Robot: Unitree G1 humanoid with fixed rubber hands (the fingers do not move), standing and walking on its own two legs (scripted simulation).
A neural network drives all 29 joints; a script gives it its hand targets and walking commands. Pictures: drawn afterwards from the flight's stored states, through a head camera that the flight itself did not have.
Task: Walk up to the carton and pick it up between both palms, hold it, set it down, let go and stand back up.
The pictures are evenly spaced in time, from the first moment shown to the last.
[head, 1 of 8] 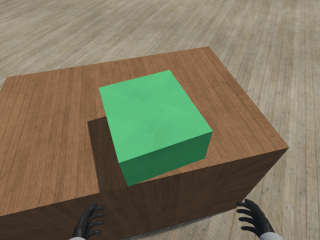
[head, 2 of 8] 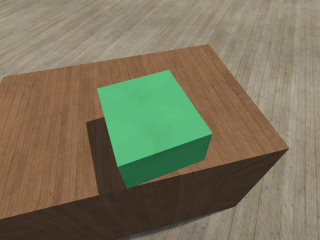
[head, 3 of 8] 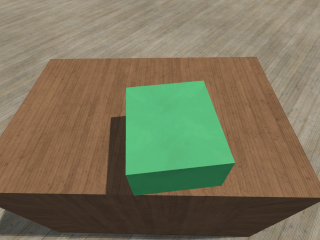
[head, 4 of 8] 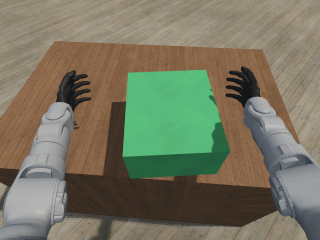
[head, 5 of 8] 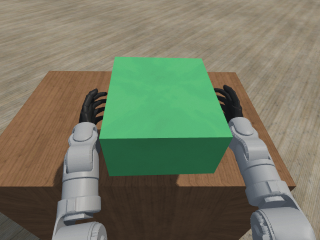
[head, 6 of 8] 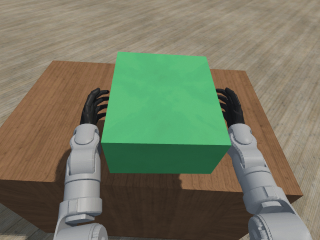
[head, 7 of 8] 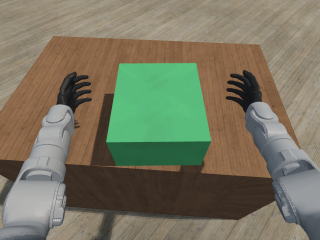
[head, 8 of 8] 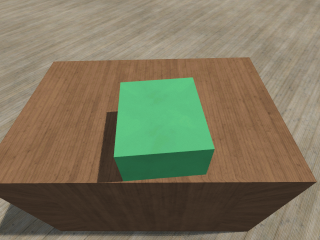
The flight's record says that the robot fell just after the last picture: no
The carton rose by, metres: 0.20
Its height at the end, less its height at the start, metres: +0.00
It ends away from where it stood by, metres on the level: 0.03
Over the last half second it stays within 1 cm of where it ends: yes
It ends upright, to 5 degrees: yes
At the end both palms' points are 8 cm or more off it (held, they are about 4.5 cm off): yes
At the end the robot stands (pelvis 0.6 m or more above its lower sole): yes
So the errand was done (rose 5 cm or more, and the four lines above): yes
